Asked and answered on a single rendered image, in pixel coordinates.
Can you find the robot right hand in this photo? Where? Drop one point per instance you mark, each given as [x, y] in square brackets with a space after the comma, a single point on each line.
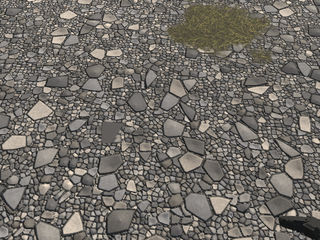
[308, 225]

